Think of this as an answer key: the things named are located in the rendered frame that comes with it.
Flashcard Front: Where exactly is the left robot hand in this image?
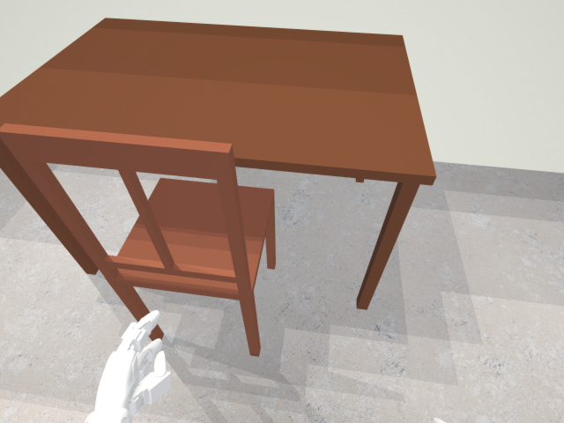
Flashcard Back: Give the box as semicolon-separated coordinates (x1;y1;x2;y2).
94;310;171;419

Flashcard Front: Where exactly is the chair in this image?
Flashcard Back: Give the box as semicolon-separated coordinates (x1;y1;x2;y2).
0;123;276;357

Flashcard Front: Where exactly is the table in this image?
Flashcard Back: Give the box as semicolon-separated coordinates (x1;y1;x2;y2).
0;18;436;310

